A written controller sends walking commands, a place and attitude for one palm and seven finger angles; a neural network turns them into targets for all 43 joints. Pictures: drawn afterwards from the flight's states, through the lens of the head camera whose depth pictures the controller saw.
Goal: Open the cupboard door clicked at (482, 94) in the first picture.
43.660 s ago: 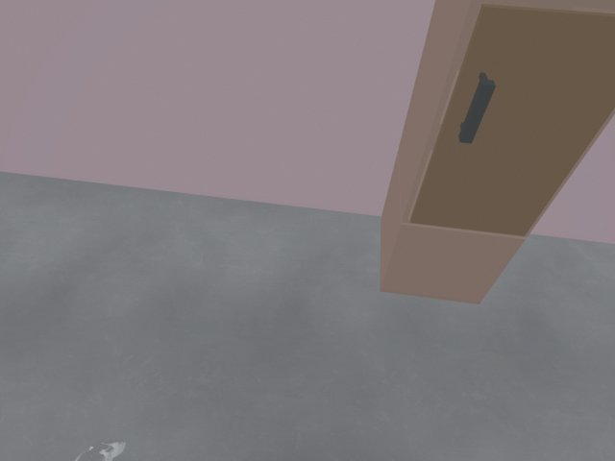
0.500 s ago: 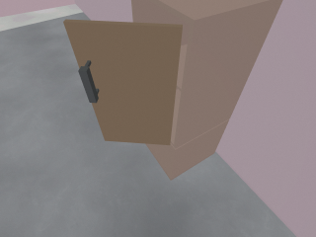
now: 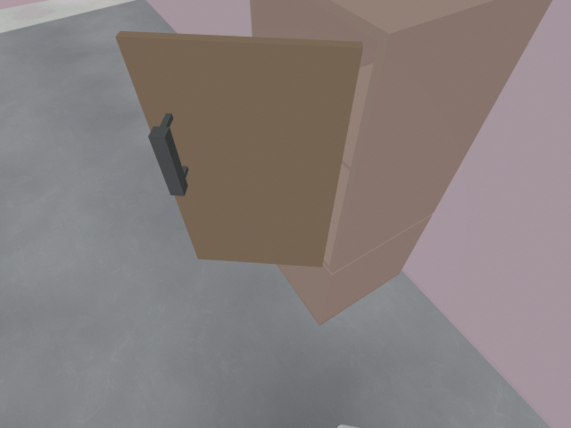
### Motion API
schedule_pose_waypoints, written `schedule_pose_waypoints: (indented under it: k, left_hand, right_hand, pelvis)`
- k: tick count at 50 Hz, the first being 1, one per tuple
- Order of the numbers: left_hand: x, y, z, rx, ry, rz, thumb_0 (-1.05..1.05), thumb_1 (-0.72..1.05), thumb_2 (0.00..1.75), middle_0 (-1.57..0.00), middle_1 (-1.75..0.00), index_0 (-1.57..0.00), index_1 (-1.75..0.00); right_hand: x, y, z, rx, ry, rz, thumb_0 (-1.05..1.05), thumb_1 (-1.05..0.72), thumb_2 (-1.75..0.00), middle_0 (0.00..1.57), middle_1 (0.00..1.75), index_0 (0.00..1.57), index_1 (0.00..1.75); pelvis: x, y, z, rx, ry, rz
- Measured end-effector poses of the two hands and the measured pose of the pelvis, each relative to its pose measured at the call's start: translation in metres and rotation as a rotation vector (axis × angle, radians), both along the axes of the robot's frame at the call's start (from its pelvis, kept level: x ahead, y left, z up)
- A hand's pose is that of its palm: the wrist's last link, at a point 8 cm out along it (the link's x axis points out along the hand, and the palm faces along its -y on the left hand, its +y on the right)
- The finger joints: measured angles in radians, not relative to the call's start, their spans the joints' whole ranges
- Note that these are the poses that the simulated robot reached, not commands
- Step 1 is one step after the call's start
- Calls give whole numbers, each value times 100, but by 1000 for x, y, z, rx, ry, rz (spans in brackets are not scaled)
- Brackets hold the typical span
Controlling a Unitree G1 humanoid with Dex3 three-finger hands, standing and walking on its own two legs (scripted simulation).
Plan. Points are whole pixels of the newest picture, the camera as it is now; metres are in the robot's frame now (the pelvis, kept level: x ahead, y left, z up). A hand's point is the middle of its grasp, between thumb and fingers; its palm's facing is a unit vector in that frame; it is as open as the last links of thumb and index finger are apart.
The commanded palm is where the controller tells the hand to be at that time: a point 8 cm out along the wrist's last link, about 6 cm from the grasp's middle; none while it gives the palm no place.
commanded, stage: come to a stop and stand still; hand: left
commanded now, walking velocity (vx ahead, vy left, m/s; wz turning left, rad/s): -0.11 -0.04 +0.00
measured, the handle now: (173, 155) +0.52 +0.23 +0.06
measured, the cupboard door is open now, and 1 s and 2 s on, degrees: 54 54 54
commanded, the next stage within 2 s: look again from close up in 0.76 s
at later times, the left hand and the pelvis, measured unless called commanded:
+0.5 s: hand out of the picture +0.04 +0.16 -0.17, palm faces +0.05 -0.98 -0.21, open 7.3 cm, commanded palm none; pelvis -0.01 -0.02 +0.00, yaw +1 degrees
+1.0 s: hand out of the picture -0.05 +0.14 -0.17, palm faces +0.04 -0.98 -0.17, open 7.4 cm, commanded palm none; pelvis -0.01 -0.01 +0.00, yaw +1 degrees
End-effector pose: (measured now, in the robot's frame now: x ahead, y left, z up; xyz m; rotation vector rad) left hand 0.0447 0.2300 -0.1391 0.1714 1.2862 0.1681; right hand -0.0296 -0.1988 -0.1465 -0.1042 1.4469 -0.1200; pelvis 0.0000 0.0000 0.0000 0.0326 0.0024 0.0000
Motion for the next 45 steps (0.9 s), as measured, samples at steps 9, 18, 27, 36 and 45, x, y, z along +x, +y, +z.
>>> schedule_pose_waypoints:
  k: [9,18,27,36,45]
  left_hand:
    - [38,-24,0,-4,-66,-34,0,92,90,-20,-30,-20,-30]
    - [21,-25,-5,-15,-61,9,0,92,90,-20,-30,-20,-30]
    - [-24,-18,-3,-10,6,31,0,92,90,-20,-30,-20,-30]
    - [-70,-27,-2,-34,87,57,0,91,90,-20,-30,-20,-30]
    - [-99,-48,-4,-68,164,62,0,91,90,-20,-30,-20,-30]
  right_hand:
    - [25,-13,-11,11,-9,-52,1,-91,-90,20,30,20,30]
    - [38,-41,-1,-64,-51,-6,1,-92,-90,20,30,20,30]
    - [31,-40,4,-59,-87,18,1,-91,-90,20,30,20,30]
    - [6,-25,4,-15,-34,32,1,-92,-90,20,30,20,30]
    - [-14,-17,2,13,21,18,1,-91,-90,20,30,20,30]
  pelvis:
    - [15,-15,-5,-14,0,14]
    - [3,-20,-4,-13,-7,10]
    - [-10,-19,0,-18,-18,12]
    - [-16,-17,5,-19,-23,14]
    - [-16,-18,4,-27,-16,13]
